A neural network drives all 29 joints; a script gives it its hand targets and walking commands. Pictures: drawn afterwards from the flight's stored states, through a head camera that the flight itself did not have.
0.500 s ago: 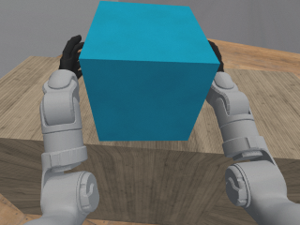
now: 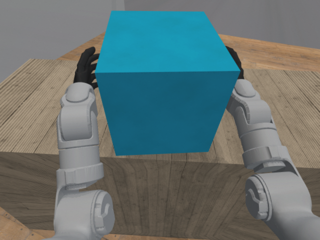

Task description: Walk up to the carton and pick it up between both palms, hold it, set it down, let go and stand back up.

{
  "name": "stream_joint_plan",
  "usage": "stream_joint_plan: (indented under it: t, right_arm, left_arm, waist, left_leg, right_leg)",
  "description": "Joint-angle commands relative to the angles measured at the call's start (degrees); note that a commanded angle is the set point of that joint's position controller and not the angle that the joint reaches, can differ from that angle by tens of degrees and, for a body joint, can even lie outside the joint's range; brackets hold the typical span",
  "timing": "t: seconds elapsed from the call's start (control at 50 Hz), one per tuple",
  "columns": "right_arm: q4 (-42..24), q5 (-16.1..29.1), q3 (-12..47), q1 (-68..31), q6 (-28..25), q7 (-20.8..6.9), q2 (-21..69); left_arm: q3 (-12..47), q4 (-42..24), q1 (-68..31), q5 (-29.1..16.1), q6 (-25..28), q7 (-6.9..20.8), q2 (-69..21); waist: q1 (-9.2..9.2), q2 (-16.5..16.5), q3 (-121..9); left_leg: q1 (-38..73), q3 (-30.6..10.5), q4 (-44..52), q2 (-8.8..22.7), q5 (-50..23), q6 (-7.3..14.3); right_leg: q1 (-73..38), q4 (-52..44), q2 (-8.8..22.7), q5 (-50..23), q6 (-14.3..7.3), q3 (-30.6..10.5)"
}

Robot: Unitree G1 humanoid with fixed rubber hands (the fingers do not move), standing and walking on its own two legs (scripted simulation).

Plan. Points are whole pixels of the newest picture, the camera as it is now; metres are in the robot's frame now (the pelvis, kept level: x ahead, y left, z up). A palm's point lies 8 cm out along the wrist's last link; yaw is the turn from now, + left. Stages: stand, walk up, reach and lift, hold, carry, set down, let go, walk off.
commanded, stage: set down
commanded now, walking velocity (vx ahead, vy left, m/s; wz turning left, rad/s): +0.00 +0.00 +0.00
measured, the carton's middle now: (160, 82) +0.46 -0.01 +0.21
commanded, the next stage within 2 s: none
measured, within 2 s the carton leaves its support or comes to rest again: rests again in 1.76 s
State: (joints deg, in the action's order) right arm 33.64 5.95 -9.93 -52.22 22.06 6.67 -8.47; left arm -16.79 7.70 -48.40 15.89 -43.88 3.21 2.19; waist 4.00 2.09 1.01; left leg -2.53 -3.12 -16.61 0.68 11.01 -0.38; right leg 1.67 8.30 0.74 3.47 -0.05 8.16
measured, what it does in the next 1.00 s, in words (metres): stands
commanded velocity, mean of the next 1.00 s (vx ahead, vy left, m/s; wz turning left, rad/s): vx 0.00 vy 0.00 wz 0.00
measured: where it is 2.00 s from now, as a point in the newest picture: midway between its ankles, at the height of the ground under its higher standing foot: outside the picture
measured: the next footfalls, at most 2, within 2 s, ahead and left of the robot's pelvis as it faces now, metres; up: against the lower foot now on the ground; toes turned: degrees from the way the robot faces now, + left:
none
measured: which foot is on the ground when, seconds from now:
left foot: down 0.00-1.00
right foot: down 0.00-1.00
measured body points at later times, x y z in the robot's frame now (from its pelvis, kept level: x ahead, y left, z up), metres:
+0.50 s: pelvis +0.01 -0.01 +0.00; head +0.00 +0.01 +0.45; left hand +0.43 +0.14 +0.21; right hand +0.43 -0.19 +0.20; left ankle -0.02 +0.12 -0.75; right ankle +0.02 -0.12 -0.75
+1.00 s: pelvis +0.01 +0.00 +0.00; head +0.01 +0.00 +0.45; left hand +0.44 +0.15 +0.18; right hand +0.44 -0.19 +0.17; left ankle -0.02 +0.12 -0.75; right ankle +0.02 -0.12 -0.75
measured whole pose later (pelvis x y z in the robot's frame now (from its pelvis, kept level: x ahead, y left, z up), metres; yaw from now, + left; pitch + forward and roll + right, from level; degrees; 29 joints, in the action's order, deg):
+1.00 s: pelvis +0.01 +0.00 +0.00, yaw +1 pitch +2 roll -1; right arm 49.8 -11.4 -22.9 -52.4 9.2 3.0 -4.1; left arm -17.8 33.8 -49.2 14.1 -24.9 0.5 2.3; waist 2.9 -0.4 -2.6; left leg -7.7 -4.5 -15.4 0.5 9.8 -0.6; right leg 5.9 6.5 0.8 2.5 -0.3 9.5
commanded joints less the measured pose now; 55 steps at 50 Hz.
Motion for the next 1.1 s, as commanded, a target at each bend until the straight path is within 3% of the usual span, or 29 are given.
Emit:
stream_joint_plan:
  t: [0.0, 0.04, 0.1, 0.14, 0.2, 0.22, 0.32, 0.4, 0.42, 0.46, 0.48, 0.5, 0.58, 0.66, 0.68, 0.72, 0.78, 0.8, 0.9, 0.94, 1.04, 1.06, 1.08]
  right_arm:
    - [-11.8, 1.49, 8.37, -34.87, -5.19, -5.59, 10.83]
    - [-9.57, 1.34, 7.4, -36.14, -6.32, -6.16, 11.14]
    - [-11.26, -0.41, 7.94, -35.78, -7.71, -6.79, 13.06]
    - [-10.77, -0.73, 7.78, -35.94, -8.71, -7.12, 12.5]
    - [-10.93, -1.77, 8.73, -35.89, -9.47, -7.16, 14.32]
    - [-10.85, -1.42, 9.92, -34.51, -9.79, -7.01, 15.61]
    - [-10.08, -3.71, 8.69, -36.34, -11.21, -7.86, 15.87]
    - [-9.47, -4.95, 9.1, -37.71, -12.66, -8.13, 18.82]
    - [-8.42, -5.29, 9.01, -37.48, -13.05, -8.35, 19.09]
    - [-7.58, -6.59, 8.42, -38.0, -13.58, -8.49, 19.27]
    - [-5.65, -6.7, 7.63, -37.93, -13.37, -8.59, 19.43]
    - [-3.23, -7.68, 5.94, -38.63, -13.12, -8.97, 18.65]
    - [0.4, -9.02, 2.97, -37.34, -13.17, -9.62, 17.21]
    - [1.63, -11.46, 2.2, -37.14, -14.34, -10.08, 19.54]
    - [2.2, -12.11, 1.12, -37.94, -14.52, -10.41, 20.08]
    - [2.99, -12.44, 1.22, -37.38, -15.53, -10.63, 20.42]
    - [3.83, -13.99, -0.05, -37.76, -16.17, -10.91, 20.89]
    - [4.46, -14.84, -0.31, -38.28, -16.12, -11.18, 21.75]
    - [4.29, -14.51, -0.15, -38.54, -17.35, -11.23, 22.42]
    - [6.14, -14.82, 0.12, -37.81, -17.2, -11.4, 22.29]
    - [5.67, -16.92, -1.95, -40.78, -17.08, -11.96, 22.92]
    - [5.07, -15.22, 2.8, -37.24, -17.06, -11.22, 25.15]
    - [4.05, -14.56, 3.27, -37.65, -17.21, -10.56, 26.57]
  left_arm:
    - [16.03, -5.24, -30.13, -7.61, 4.97, 6.69, -17.56]
    - [16.93, -5.64, -31.97, -7.78, 6.25, 6.25, -18.01]
    - [17.48, -5.2, -31.09, -8.01, 7.9, 6.35, -19.86]
    - [18.29, -5.53, -31.07, -7.93, 8.84, 5.92, -19.81]
    - [18.37, -4.96, -32.12, -8.55, 9.85, 5.48, -19.67]
    - [18.63, -5.43, -31.19, -8.92, 10.23, 5.46, -19.85]
    - [17.0, -0.81, -31.83, -8.66, 11.81, 5.16, -18.66]
    - [16.31, 0.83, -33.27, -8.34, 13.53, 4.63, -19.63]
    - [16.49, 1.03, -33.81, -8.1, 14.11, 4.61, -20.09]
    - [15.09, 3.63, -33.85, -7.94, 14.71, 4.59, -19.72]
    - [13.71, 5.19, -34.27, -6.96, 15.03, 4.76, -18.49]
    - [12.32, 8.13, -34.79, -6.49, 15.21, 5.01, -17.32]
    - [11.69, 10.71, -34.97, -6.07, 16.23, 5.04, -17.07]
    - [11.07, 12.37, -36.71, -6.4, 19.14, 5.08, -17.87]
    - [10.94, 13.75, -37.82, -6.65, 19.98, 5.08, -17.69]
    - [11.89, 14.27, -37.66, -6.16, 20.87, 4.74, -18.73]
    - [12.0, 15.49, -38.73, -6.52, 22.03, 4.7, -19.44]
    - [11.02, 16.84, -39.12, -6.29, 22.58, 4.72, -18.89]
    - [13.18, 15.74, -39.02, -6.8, 23.82, 3.68, -21.45]
    - [13.41, 16.16, -39.58, -7.36, 24.21, 3.53, -21.39]
    - [11.28, 19.6, -41.42, -7.22, 24.86, 3.66, -20.63]
    - [12.03, 17.86, -35.6, -7.39, 24.24, 3.2, -21.63]
    - [11.86, 17.19, -36.57, -7.47, 24.49, 3.4, -21.89]
  waist:
    - [0.67, -4.44, -27.63]
    - [1.53, -6.88, -28.92]
    - [1.23, -4.09, -31.47]
    - [1.6, -6.06, -33.9]
    - [1.96, -4.09, -33.92]
    - [1.18, -3.5, -35.04]
    - [0.72, -2.09, -34.92]
    - [-1.02, -1.18, -36.84]
    - [-1.01, -1.98, -37.63]
    - [-0.95, -0.57, -36.8]
    - [-1.25, -0.75, -34.43]
    - [-1.44, -1.25, -32.07]
    - [-0.53, -3.13, -29.4]
    - [-0.7, -1.52, -33.24]
    - [-0.59, -1.85, -33.7]
    - [-0.12, -3.27, -35.46]
    - [0.14, -4.46, -35.11]
    - [-0.69, -3.7, -34.03]
    - [0.03, -6.17, -39.44]
    - [0.71, -5.14, -38.4]
    - [0.04, -2.99, -37.8]
    - [1.4, 3.11, -42.69]
    - [0.2, 1.4, -43.58]
  left_leg:
    - [1.61, 2.1, 1.17, -3.13, -21.32, -3.7]
    - [3.5, 1.63, -0.16, -3.21, -26.28, -4.79]
    - [4.21, 1.55, -1.11, -3.19, -28.55, -4.28]
    - [4.13, 1.19, -0.69, -3.18, -29.07, -4.42]
    - [2.79, 1.38, -1.19, -3.4, -29.78, -3.68]
    - [2.05, 1.8, -1.37, -3.58, -30.55, -2.99]
    - [-2.75, 1.6, 0.76, -3.64, -23.5, -1.69]
    - [-6.16, 1.95, 1.06, -3.7, -23.97, -0.49]
    - [-7.24, 2.05, 1.23, -3.72, -23.78, -0.61]
    - [-9.23, 1.9, 1.81, -3.95, -21.78, 0.04]
    - [-10.72, 2.02, 2.47, -3.84, -20.26, 0.65]
    - [-10.87, 2.02, 3.53, -3.85, -16.0, 0.72]
    - [-5.82, 2.01, 2.71, -3.19, -16.68, -0.93]
    - [-5.27, 1.85, 2.77, -3.41, -18.34, -0.97]
    - [-6.29, 1.6, 3.34, -3.32, -16.42, -0.63]
    - [-4.85, 2.17, 2.5, -3.51, -20.76, -1.03]
    - [-6.18, 1.62, 2.51, -3.0, -19.61, -1.31]
    - [-6.64, 1.56, 2.85, -3.01, -18.27, -1.12]
    - [-4.07, 0.95, 1.08, -2.7, -25.14, -2.02]
    - [-3.1, 0.92, 1.16, -2.18, -24.8, -2.45]
    - [-4.86, 0.21, 1.81, -2.32, -20.71, -1.43]
    - [-6.54, 1.93, 0.07, -4.35, -28.35, -0.74]
    - [-11.47, 1.28, 1.7, -4.48, -27.18, 0.47]
  right_leg:
    - [-14.52, 3.26, -4.27, -12.04, -0.3, 0.33]
    - [-11.76, 2.99, -4.66, -13.92, -0.86, 0.64]
    - [-13.76, 3.11, -4.82, -16.3, -0.49, 0.45]
    - [-14.22, 3.33, -4.76, -17.94, -0.73, 0.31]
    - [-16.45, 4.02, -4.37, -21.41, -0.39, 0.0]
    - [-18.29, 4.91, -4.13, -24.54, 0.26, -0.69]
    - [-20.72, 5.99, -3.37, -22.83, 0.72, -0.88]
    - [-23.23, 7.34, -3.24, -26.51, 1.15, -1.22]
    - [-24.2, 7.66, -2.97, -26.77, 0.78, -1.66]
    - [-26.28, 8.46, -2.76, -28.84, 1.03, -1.84]
    - [-26.04, 8.56, -2.33, -28.22, 1.32, -2.11]
    - [-23.78, 7.99, -2.08, -23.08, 1.49, -1.63]
    - [-17.35, 5.27, -3.24, -16.11, 0.54, -0.42]
    - [-19.64, 5.69, -3.3, -19.64, 0.95, 0.03]
    - [-18.99, 5.57, -3.11, -18.0, 1.02, -0.05]
    - [-19.11, 5.68, -3.35, -22.27, 0.97, -0.34]
    - [-19.04, 5.45, -2.94, -20.33, 0.43, 0.07]
    - [-18.73, 5.14, -2.95, -18.82, 0.42, 0.16]
    - [-18.69, 5.42, -3.1, -24.75, 0.07, -0.65]
    - [-17.27, 4.79, -3.18, -22.8, -0.14, -0.32]
    - [-17.41, 4.91, -2.88, -20.48, 0.42, -0.06]
    - [-24.74, 6.67, -3.07, -30.48, 0.96, -1.94]
    - [-29.18, 8.74, -2.46, -34.39, 1.3, -2.16]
